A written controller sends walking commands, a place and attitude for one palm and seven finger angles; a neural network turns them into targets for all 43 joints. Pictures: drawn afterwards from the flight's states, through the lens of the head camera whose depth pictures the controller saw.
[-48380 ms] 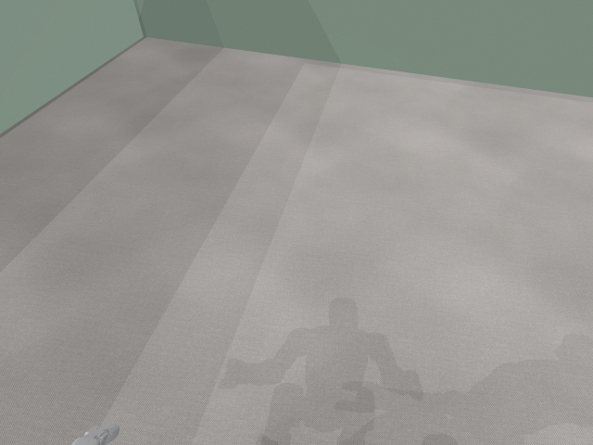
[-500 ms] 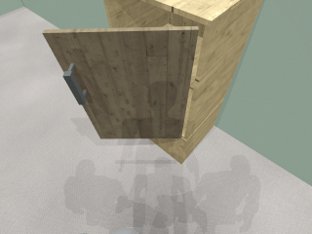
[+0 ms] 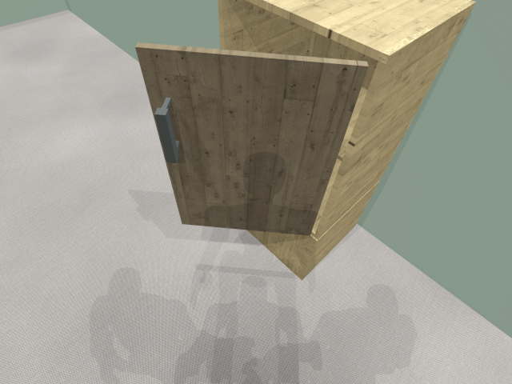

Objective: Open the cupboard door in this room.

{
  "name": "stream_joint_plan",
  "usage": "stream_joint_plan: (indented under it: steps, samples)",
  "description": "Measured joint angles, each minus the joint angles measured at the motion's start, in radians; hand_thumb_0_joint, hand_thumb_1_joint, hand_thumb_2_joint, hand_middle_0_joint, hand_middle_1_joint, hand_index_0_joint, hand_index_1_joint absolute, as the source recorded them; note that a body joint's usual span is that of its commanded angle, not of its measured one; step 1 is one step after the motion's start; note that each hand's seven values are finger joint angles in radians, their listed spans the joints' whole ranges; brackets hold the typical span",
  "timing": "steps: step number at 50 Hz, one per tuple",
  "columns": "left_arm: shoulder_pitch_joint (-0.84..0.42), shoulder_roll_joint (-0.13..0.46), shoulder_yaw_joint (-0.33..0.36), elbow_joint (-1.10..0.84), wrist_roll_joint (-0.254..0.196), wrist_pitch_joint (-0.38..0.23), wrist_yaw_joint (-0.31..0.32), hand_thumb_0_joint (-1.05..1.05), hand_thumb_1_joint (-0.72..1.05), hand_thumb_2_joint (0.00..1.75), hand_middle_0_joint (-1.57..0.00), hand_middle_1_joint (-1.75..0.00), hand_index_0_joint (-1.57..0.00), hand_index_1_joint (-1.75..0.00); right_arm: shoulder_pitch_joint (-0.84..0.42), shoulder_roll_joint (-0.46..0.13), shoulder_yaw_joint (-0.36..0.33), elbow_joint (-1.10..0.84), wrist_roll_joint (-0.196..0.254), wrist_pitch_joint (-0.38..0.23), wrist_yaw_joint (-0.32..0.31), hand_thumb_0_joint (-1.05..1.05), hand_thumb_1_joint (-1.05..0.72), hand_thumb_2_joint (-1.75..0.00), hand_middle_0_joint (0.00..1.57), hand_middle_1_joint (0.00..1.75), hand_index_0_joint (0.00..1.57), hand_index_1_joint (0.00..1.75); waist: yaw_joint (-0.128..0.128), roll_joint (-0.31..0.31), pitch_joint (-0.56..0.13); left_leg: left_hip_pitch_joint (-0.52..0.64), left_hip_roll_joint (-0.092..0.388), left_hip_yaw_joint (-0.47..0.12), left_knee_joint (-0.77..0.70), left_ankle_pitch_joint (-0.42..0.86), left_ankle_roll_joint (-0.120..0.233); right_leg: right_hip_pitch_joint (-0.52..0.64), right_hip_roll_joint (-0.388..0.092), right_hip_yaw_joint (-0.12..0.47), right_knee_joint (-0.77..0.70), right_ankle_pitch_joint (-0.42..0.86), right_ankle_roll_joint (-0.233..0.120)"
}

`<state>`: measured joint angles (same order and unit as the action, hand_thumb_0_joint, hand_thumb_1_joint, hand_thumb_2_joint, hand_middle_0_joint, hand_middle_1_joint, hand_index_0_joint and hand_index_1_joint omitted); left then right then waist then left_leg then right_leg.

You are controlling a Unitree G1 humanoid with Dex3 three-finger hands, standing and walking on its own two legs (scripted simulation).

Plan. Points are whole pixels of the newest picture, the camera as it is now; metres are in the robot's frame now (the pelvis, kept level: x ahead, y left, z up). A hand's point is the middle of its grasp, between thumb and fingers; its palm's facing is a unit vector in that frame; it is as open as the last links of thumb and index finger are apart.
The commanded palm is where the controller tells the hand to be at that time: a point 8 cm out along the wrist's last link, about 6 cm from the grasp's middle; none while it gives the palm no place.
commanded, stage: come to a stop and stand still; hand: left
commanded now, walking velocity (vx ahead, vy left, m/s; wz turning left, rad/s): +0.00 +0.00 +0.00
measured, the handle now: (170, 131) +0.58 +0.25 +0.02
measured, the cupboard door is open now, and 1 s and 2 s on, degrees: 41 41 41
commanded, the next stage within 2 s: look again from close up in 0.26 s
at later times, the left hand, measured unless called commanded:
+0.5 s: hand out of the picture +0.00 +0.17 -0.18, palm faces -0.02 -0.98 -0.20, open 7.3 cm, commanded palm none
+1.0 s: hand out of the picture +0.02 +0.16 -0.18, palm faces -0.02 -0.98 -0.20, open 7.3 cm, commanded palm none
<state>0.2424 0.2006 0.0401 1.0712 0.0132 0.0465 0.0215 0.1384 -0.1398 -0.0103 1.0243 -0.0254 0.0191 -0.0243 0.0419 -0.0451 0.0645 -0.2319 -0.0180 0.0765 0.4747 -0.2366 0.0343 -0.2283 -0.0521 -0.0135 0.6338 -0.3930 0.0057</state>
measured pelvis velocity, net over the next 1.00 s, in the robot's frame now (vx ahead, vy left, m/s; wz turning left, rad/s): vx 0.00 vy -0.01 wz -0.03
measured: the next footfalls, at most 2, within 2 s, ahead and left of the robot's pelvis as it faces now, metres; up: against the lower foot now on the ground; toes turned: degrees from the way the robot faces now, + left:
right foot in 1.58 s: +0.05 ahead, -0.09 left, +0.00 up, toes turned -4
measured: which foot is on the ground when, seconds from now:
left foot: down 0.00-1.00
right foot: down 0.00-1.00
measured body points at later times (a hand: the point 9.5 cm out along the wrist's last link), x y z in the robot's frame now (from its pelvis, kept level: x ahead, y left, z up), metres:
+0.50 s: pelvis -0.01 +0.00 +0.00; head +0.01 +0.00 +0.45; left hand +0.00 +0.22 -0.16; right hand -0.03 -0.23 -0.16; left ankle +0.01 +0.10 -0.74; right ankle -0.04 -0.13 -0.74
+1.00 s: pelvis +0.00 -0.01 +0.00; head +0.02 -0.01 +0.45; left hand +0.02 +0.21 -0.16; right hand +0.03 -0.25 -0.15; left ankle +0.01 +0.10 -0.74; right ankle -0.04 -0.13 -0.74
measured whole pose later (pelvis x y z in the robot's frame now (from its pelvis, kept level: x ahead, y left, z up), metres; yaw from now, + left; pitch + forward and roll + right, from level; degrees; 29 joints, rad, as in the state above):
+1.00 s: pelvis +0.00 -0.01 +0.00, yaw -1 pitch +0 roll +1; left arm 0.26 0.17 -0.01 1.08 0.01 -0.01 0.03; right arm 0.23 -0.18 0.00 1.09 -0.02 -0.02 -0.02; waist 0.00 -0.02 0.03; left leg -0.22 0.02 0.09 0.48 -0.25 0.00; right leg -0.17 -0.01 0.01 0.50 -0.33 0.00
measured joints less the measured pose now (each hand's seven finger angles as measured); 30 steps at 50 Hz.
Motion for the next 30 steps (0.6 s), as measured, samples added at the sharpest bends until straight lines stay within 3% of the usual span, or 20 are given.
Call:
stream_joint_plan:
  steps: [2, 7, 14, 18, 24, 30]
  samples:
    - [0.011, -0.004, -0.006, 0.007, 0.001, -0.016, 0.002, 0.0, 0.91, 0.9, -0.2, -0.3, -0.2, -0.3, 0.001, 0.006, -0.001, 0.009, 0.01, -0.004, 0.0, 0.0, -0.91, -0.9, 0.2, 0.3, 0.2, 0.3, 0.001, -0.002, -0.003, -0.013, -0.008, 0.012, 0.011, -0.002, -0.003, 0.04, -0.003, 0.02, -0.106, 0.062, 0.008]
    - [0.029, -0.039, -0.027, 0.037, -0.003, -0.03, 0.002, 0.0, 0.91, 0.9, -0.2, -0.3, -0.2, -0.3, 0.017, -0.022, -0.014, 0.035, 0.016, -0.013, 0.003, -0.01, -0.93, -0.9, 0.2, 0.3, 0.2, 0.3, -0.029, 0.044, -0.01, 0.01, 0.013, 0.003, -0.029, 0.023, -0.01, 0.071, 0.02, 0.012, -0.166, 0.093, 0.014]
    - [0.024, -0.048, -0.036, 0.048, -0.006, -0.035, 0.007, 0.0, 0.91, 0.9, -0.2, -0.3, -0.2, -0.3, 0.084, -0.027, -0.007, 0.098, 0.011, -0.007, 0.003, -0.01, -0.92, -0.9, 0.2, 0.3, 0.2, 0.3, -0.041, 0.02, -0.026, 0.04, 0.024, 0.001, -0.054, 0.032, -0.017, 0.106, 0.032, 0.01, -0.204, 0.112, 0.005]
    - [0.018, -0.046, -0.035, 0.053, -0.006, -0.034, 0.01, 0.01, 0.92, 0.9, -0.2, -0.3, -0.2, -0.3, 0.121, -0.02, -0.002, 0.122, 0.009, -0.005, 0.0, 0.0, -0.91, -0.9, 0.2, 0.3, 0.2, 0.3, -0.047, 0.013, -0.022, 0.044, 0.028, 0.001, -0.061, 0.037, -0.02, 0.112, 0.036, 0.01, -0.216, 0.118, 0.002]
    - [0.025, -0.05, -0.055, 0.022, 0.001, -0.062, 0.023, 0.01, 0.92, 0.9, -0.2, -0.3, -0.2, -0.3, 0.169, -0.03, 0.008, 0.066, 0.006, -0.023, 0.014, 0.0, -0.91, -0.9, 0.2, 0.3, 0.2, 0.3, -0.07, 0.056, -0.007, -0.037, 0.04, -0.012, 0.053, -0.012, -0.014, 0.056, 0.046, -0.001, -0.147, 0.091, 0.003]
    - [0.028, -0.041, -0.053, 0.01, -0.002, -0.056, 0.019, 0.0, 0.91, 0.9, -0.2, -0.3, -0.2, -0.3, 0.179, -0.015, 0.019, 0.048, 0.003, -0.026, 0.017, 0.0, -0.91, -0.9, 0.2, 0.3, 0.2, 0.3, -0.067, 0.081, -0.023, -0.038, 0.026, -0.003, 0.066, -0.024, -0.006, 0.038, 0.03, 0.008, -0.101, 0.062, 0.009]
